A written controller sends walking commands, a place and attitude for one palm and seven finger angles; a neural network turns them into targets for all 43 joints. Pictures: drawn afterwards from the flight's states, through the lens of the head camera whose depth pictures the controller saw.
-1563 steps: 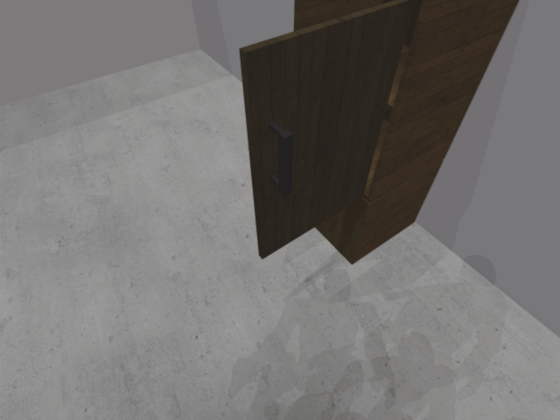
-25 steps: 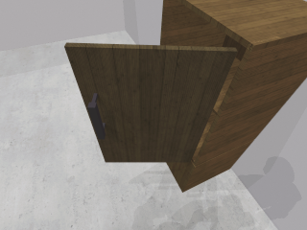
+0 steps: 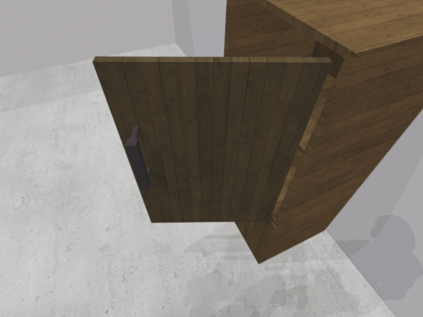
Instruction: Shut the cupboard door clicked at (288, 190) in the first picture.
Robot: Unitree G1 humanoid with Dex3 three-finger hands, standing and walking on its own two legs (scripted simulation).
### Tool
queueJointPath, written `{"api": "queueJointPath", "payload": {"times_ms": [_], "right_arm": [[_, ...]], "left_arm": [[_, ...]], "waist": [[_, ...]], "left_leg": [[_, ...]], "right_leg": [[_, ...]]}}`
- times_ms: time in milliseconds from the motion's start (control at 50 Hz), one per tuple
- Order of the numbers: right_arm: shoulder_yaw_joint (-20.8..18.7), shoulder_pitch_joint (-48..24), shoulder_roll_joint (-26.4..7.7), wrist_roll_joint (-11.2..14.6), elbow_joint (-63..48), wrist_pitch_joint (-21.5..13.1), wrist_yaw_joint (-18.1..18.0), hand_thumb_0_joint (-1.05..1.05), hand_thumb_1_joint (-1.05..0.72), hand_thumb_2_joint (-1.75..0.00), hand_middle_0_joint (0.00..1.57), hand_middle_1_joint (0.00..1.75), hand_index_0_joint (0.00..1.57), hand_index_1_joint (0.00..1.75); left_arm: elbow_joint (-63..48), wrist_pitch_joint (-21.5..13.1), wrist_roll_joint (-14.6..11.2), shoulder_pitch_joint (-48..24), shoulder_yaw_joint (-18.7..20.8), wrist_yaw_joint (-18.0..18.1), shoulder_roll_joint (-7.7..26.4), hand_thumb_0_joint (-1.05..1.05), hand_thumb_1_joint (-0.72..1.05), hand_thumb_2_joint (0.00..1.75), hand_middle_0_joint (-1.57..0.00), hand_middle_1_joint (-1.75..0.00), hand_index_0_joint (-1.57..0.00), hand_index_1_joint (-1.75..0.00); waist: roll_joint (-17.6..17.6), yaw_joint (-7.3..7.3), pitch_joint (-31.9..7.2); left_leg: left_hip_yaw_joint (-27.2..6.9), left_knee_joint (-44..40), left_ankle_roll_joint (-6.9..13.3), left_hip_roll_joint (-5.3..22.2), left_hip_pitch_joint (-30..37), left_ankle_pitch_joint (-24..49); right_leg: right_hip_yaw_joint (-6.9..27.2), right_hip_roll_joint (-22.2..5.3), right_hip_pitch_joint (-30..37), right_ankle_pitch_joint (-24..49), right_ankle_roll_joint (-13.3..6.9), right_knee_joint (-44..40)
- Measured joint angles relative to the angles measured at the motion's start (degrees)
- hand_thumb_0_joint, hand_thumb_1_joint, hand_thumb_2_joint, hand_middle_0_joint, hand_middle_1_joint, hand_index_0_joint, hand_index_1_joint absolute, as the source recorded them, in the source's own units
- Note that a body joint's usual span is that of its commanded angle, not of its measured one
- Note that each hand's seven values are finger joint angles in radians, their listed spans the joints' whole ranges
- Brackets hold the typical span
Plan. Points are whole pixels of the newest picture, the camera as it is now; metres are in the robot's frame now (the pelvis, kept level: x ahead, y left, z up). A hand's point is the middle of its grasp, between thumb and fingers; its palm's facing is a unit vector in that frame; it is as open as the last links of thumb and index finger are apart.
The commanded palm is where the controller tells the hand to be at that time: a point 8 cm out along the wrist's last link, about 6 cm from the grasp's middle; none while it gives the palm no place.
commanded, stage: look again from close up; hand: left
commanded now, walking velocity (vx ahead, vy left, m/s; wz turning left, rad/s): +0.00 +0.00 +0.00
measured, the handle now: (141, 159) +0.43 +0.19 +0.03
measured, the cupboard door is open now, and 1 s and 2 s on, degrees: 66 66 66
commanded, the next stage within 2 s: raise the hand and make a fist in 0.38 s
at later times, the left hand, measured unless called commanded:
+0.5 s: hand out of the picture -0.04 +0.24 -0.17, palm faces -0.02 -0.97 -0.23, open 7.4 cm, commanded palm +0.04 +0.28 -0.07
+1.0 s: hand out of the picture +0.06 +0.23 -0.04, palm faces +0.16 -0.99 -0.03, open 5.7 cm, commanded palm +0.06 +0.28 -0.03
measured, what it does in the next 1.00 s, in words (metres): lowers itself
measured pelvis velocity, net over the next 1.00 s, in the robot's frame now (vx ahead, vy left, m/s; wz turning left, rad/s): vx -0.11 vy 0.02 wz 0.04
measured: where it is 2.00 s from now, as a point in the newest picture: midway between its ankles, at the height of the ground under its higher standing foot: outside the picture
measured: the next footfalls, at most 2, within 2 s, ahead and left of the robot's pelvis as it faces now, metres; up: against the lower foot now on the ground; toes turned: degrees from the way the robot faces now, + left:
none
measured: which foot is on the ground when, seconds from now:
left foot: down 0.00-1.00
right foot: down 0.00-1.00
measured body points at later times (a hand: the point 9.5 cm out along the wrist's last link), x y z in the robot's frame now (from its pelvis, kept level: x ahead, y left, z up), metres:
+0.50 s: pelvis -0.05 +0.05 +0.00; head -0.04 +0.06 +0.45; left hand -0.04 +0.29 -0.16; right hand +0.00 -0.20 -0.14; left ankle +0.01 +0.13 -0.73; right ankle -0.07 -0.12 -0.73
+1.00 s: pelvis -0.11 +0.02 -0.10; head -0.09 +0.04 +0.35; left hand +0.05 +0.28 -0.04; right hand +0.12 -0.19 -0.13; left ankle +0.01 +0.12 -0.73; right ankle -0.06 -0.09 -0.73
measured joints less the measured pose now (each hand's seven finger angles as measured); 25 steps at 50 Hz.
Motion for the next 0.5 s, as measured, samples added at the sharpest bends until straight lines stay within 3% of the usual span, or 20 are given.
{"api": "queueJointPath", "payload": {"times_ms": [240,500], "right_arm": [[0.1,-4.6,-0.1,0.1,-2.9,0.6,1.0,0.0,-0.91,-0.89,0.2,0.3,0.2,0.3],[0.6,-2.3,-0.6,0.3,-2.0,1.2,1.7,0.0,-0.91,-0.89,0.2,0.3,0.2,0.3]], "left_arm": [[-2.7,1.7,0.4,-0.3,-0.1,-0.4,1.9,0.0,0.91,0.9,-0.2,-0.3,-0.2,-0.29],[-1.6,1.8,0.7,1.2,-0.6,-0.6,1.9,0.0,0.91,0.9,-0.2,-0.3,-0.2,-0.29]], "waist": [[-1.1,1.0,-0.6],[-1.1,0.99,0.4]], "left_leg": [[1.6,1.5,2.1,-1.2,-1.3,1.1],[2.4,-2.0,3.9,-2.5,-2.9,5.5]], "right_leg": [[1.4,-1.5,-2.3,0.6,2.0,3.0],[2.0,-2.8,-4.4,4.5,3.3,0.5]]}}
